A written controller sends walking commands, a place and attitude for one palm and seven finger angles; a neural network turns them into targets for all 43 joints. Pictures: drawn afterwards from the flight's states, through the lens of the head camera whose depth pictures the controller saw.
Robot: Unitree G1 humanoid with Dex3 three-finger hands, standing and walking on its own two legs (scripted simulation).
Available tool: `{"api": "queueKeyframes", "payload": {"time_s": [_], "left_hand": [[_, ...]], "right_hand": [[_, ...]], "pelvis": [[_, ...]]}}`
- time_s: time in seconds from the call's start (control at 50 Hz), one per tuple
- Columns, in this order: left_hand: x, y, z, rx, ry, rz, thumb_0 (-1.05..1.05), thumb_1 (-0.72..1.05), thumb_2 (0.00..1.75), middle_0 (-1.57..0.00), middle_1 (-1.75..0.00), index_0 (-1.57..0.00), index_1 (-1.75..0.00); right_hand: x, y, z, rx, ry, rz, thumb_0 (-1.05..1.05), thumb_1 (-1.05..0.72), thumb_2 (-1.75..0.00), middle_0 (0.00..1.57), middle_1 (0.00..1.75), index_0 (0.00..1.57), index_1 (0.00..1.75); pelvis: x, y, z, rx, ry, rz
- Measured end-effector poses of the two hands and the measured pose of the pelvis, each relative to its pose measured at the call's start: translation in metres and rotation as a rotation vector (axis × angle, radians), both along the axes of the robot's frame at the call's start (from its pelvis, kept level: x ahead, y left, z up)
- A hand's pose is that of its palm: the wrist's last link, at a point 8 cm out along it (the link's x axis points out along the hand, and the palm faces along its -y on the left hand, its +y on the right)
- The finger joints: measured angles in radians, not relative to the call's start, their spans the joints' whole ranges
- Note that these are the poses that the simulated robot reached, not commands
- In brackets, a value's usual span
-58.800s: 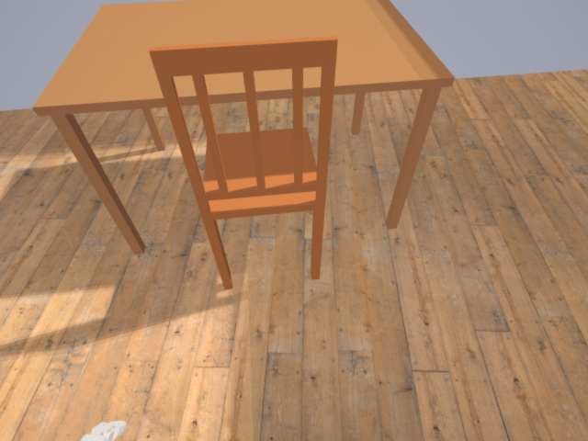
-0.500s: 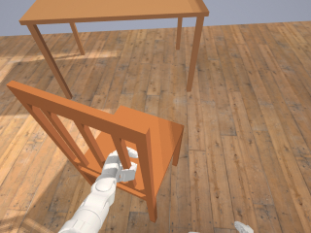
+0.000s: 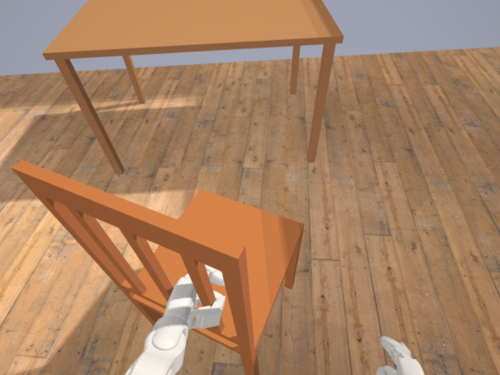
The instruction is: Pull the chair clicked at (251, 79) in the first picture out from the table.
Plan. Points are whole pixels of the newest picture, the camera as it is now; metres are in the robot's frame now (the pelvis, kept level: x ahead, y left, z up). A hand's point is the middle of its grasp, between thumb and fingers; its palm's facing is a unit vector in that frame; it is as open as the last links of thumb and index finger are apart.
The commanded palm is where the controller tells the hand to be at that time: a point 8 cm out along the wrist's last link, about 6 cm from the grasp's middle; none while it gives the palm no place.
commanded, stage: stop walking, hand still on the chair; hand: left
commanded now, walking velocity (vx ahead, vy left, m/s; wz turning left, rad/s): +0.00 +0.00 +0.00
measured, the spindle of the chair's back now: (158, 275) +0.30 +0.20 -0.07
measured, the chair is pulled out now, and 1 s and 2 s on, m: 0.79 0.79 0.79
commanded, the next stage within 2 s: open the thumb and straighten the fingers in 0.08 s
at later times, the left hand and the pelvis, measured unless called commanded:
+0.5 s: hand (203, 299) +0.26 +0.11 -0.07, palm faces -0.11 -0.98 -0.15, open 10.0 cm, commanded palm +0.24 +0.15 -0.05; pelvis +0.00 +0.00 -0.02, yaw +1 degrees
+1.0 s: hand (204, 300) +0.26 +0.10 -0.07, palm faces -0.11 -0.99 -0.13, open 17.3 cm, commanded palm +0.25 +0.16 -0.05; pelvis +0.02 +0.00 -0.04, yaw +2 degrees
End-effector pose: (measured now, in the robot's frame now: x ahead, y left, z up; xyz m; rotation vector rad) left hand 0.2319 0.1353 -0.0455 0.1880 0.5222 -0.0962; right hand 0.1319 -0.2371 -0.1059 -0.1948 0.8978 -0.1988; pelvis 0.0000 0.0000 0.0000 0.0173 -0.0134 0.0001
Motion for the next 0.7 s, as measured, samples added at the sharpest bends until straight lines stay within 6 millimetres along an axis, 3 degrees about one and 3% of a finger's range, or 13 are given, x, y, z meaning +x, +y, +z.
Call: {"api": "queueKeyframes", "payload": {"time_s": [0.14, 0.32, 0.5, 0.6, 0.7], "left_hand": [[0.0, -0.001, 0.0, -0.005, 0.002, 0.016, 0.1, 0.62, 0.81, -0.31, -1.31, -0.5, -1.45], [0.007, 0.003, -0.002, -0.044, -0.022, 0.015, 0.08, 0.55, 0.76, -0.38, -1.37, -0.5, -1.45], [0.016, 0.024, -0.004, -0.006, -0.018, 0.03, 0.02, -0.03, 0.46, -0.45, -1.37, -0.48, -1.39], [0.02, 0.022, -0.003, -0.016, -0.006, 0.011, 0.01, -0.31, 0.32, -0.39, -1.17, -0.4, -1.18], [0.019, 0.007, -0.005, -0.053, 0.006, -0.009, 0.0, -0.45, 0.25, -0.3, -0.87, -0.3, -0.88]], "right_hand": [[0.013, 0.002, 0.006, 0.004, -0.027, 0.016, 0.01, -0.91, -0.89, 0.2, 0.3, 0.2, 0.3], [0.003, -0.007, 0.003, 0.038, -0.03, 0.007, 0.01, -0.9, -0.89, 0.2, 0.3, 0.2, 0.3], [-0.006, -0.021, -0.012, 0.018, -0.045, 0.002, 0.01, -0.91, -0.89, 0.2, 0.3, 0.2, 0.3], [-0.002, -0.017, -0.021, 0.026, -0.059, 0.005, 0.02, -0.91, -0.89, 0.2, 0.3, 0.2, 0.3], [0.01, -0.008, -0.023, 0.037, -0.087, 0.019, 0.02, -0.91, -0.89, 0.2, 0.3, 0.2, 0.3]], "pelvis": [[0.001, -0.004, 0.0, -0.001, 0.002, 0.004], [-0.003, -0.009, -0.009, 0.0, 0.064, 0.02], [-0.003, -0.004, -0.023, -0.002, 0.136, 0.019], [0.002, -0.001, -0.029, -0.003, 0.164, 0.024], [0.01, 0.001, -0.033, -0.003, 0.182, 0.025]]}}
